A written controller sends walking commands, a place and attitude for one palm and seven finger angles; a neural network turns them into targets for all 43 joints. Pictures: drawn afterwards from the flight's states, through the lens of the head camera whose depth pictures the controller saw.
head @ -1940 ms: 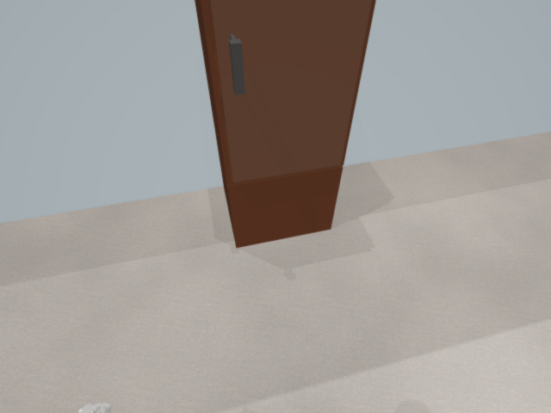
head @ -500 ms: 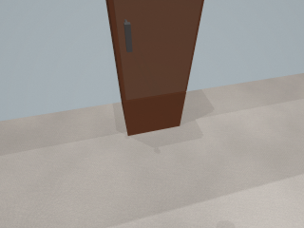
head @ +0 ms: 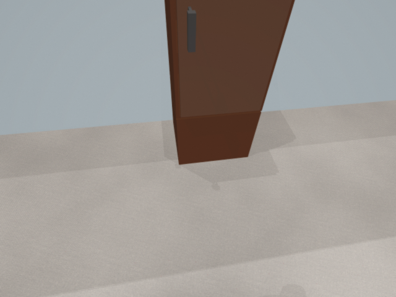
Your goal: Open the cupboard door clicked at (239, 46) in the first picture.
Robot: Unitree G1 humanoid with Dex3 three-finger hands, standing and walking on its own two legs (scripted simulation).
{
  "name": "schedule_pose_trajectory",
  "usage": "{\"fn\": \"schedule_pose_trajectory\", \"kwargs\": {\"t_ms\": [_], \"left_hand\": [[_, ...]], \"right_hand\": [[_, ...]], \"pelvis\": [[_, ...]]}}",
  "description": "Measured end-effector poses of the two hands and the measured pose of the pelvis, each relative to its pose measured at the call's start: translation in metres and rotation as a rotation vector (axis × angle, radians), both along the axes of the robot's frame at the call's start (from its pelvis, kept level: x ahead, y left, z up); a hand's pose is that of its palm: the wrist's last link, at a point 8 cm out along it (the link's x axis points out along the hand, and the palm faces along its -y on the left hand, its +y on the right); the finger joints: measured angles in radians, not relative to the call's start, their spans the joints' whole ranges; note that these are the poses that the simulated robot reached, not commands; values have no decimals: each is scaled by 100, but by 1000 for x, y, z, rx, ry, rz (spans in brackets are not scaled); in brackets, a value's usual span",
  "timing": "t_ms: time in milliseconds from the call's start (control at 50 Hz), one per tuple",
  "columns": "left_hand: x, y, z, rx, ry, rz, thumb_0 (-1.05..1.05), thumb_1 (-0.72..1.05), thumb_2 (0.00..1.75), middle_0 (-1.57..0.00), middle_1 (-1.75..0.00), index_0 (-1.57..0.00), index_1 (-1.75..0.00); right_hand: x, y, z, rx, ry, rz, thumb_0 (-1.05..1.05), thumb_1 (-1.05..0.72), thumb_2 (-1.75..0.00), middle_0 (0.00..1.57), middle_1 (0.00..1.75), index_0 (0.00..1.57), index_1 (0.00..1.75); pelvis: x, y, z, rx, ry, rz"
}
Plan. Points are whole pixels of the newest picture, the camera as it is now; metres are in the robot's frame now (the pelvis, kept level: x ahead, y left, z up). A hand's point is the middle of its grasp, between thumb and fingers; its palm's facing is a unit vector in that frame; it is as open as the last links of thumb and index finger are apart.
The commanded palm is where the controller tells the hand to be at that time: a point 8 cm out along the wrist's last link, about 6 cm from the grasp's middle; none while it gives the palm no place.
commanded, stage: turn to face it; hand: left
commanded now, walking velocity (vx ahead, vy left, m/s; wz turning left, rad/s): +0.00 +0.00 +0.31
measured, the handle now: (190, 29) +0.93 +0.08 +0.10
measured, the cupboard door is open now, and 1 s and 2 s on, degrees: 0 0 0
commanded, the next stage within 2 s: take the last steps up to it in 0.24 s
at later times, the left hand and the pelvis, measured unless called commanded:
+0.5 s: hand out of the picture -0.05 +0.15 -0.15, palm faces +0.21 -0.95 -0.23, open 7.4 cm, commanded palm none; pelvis -0.03 -0.03 +0.01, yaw +10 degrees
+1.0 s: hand out of the picture +0.12 +0.14 -0.17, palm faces +0.08 -0.98 -0.20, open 7.4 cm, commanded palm none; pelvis +0.08 -0.06 -0.01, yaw +5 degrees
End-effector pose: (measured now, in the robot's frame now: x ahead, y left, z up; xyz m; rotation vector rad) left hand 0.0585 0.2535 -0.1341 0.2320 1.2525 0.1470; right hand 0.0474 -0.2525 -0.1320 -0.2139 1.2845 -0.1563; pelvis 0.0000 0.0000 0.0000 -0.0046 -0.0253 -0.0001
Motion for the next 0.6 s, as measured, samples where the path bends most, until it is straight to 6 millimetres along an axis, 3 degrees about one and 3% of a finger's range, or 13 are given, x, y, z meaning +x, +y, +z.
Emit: {"fn": "schedule_pose_trajectory", "kwargs": {"t_ms": [60,140,260,440,600], "left_hand": [[-10,-1,-5,-12,16,27,0,90,90,-20,-30,-20,-30],[-22,-6,3,-9,9,71,1,90,90,-20,-29,-20,-30],[-44,-22,14,18,-33,130,0,90,90,-20,-29,-20,-30],[-107,-48,20,5,18,220,0,90,90,-20,-29,-20,-30],[-170,-68,-4,-117,177,307,0,90,90,-20,-29,-20,-30]], "right_hand": [[-6,13,-2,18,2,10,1,-91,-90,20,30,20,30],[-15,20,-1,40,25,27,1,-91,-90,21,30,20,30],[-21,3,-10,62,40,50,1,-91,-90,21,30,20,30],[-7,-24,-3,34,24,101,1,-91,-90,20,30,20,30],[16,-1,8,1,-15,168,1,-91,-90,20,30,20,30]], "pelvis": [[-4,1,-1,7,5,14],[-11,-4,5,3,17,50],[-22,-22,4,14,27,98],[-29,-33,12,22,-3,173],[-18,-18,8,-8,19,173]]}}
